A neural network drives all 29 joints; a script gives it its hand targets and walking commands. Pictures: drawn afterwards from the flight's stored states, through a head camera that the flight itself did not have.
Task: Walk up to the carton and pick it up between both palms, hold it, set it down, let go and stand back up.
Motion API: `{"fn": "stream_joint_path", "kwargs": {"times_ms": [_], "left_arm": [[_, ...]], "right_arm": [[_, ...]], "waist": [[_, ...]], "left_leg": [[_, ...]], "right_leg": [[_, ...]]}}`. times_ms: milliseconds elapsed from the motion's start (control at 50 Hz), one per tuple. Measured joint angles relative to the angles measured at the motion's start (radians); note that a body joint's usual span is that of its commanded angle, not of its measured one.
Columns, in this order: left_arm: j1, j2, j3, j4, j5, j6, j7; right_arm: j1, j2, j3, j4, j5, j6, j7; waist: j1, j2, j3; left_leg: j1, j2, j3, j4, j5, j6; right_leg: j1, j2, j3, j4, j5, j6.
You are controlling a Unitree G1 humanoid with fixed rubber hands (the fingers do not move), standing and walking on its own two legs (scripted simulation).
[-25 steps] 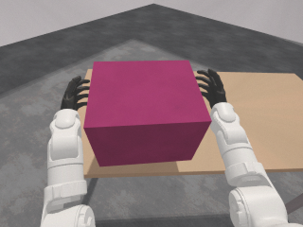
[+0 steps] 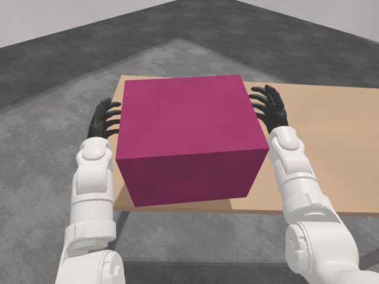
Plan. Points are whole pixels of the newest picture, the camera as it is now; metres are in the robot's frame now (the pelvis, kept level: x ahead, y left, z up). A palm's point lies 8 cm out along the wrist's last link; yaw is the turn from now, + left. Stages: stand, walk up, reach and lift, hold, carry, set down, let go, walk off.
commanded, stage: set down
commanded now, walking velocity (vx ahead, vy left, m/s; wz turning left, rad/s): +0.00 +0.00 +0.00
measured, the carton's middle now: (187, 140) +0.41 +0.04 +0.07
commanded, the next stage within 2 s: none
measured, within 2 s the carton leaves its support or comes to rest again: rests again in 1.60 s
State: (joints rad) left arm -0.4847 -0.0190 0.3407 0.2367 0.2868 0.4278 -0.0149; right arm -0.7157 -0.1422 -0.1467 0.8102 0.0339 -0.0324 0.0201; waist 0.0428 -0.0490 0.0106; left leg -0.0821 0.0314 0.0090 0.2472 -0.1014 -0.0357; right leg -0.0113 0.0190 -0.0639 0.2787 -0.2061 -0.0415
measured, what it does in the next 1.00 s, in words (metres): stands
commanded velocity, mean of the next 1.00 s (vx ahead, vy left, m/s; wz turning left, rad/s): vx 0.00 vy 0.00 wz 0.00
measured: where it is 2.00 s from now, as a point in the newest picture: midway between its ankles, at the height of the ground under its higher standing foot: outside the picture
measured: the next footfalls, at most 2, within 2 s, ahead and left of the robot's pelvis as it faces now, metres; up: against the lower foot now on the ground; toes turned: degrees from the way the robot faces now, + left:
none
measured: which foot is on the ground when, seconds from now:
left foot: down 0.00-1.00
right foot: down 0.00-1.00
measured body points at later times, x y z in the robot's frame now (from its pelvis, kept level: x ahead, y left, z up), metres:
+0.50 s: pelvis +0.01 +0.00 +0.00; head +0.01 +0.01 +0.45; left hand +0.37 +0.22 +0.10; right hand +0.45 -0.14 +0.14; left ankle +0.02 +0.14 -0.75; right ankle -0.03 -0.09 -0.75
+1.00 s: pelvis +0.01 +0.00 +0.00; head +0.04 -0.01 +0.45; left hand +0.37 +0.22 +0.08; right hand +0.47 -0.14 +0.11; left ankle +0.02 +0.14 -0.75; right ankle -0.03 -0.09 -0.75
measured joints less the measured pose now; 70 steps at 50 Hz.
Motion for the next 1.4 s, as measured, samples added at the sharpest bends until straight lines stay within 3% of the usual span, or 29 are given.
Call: {"fn": "stream_joint_path", "kwargs": {"times_ms": [160, 320, 520, 980, 1400], "left_arm": [[-0.014, -0.013, -0.003, 0.071, -0.009, -0.043, 0.034], [-0.034, -0.023, 0.021, 0.146, -0.011, -0.084, 0.044], [-0.027, -0.033, -0.007, 0.169, -0.048, -0.141, 0.091], [-0.040, -0.059, 0.044, 0.256, -0.052, -0.232, 0.100], [-0.064, -0.077, 0.076, 0.312, -0.030, -0.313, 0.098]], "right_arm": [[-0.042, -0.012, -0.048, 0.098, -0.027, -0.042, 0.041], [-0.084, -0.020, -0.068, 0.178, -0.048, -0.061, 0.049], [-0.095, -0.054, -0.045, 0.225, -0.014, -0.105, 0.063], [-0.139, -0.069, -0.046, 0.311, -0.033, -0.148, 0.070], [-0.140, -0.069, -0.118, 0.345, -0.082, -0.187, 0.085]], "waist": [[0.033, 0.004, -0.020], [0.044, 0.013, -0.017], [0.069, 0.030, -0.053], [0.089, 0.046, -0.068], [0.107, 0.036, -0.079]], "left_leg": [[-0.034, 0.004, 0.012, -0.007, 0.009, 0.000], [-0.049, 0.003, 0.015, -0.015, 0.013, 0.002], [-0.109, 0.013, 0.025, 0.006, 0.001, 0.000], [-0.177, 0.024, 0.029, 0.008, 0.004, -0.008], [-0.202, 0.026, 0.053, 0.004, 0.012, 0.000]], "right_leg": [[-0.040, 0.002, 0.008, -0.002, 0.009, 0.000], [-0.058, 0.001, 0.008, -0.007, 0.012, 0.001], [-0.107, 0.009, 0.014, -0.014, 0.019, -0.001], [-0.180, 0.017, 0.011, -0.006, 0.019, -0.010], [-0.214, 0.016, 0.028, -0.007, 0.033, -0.004]]}}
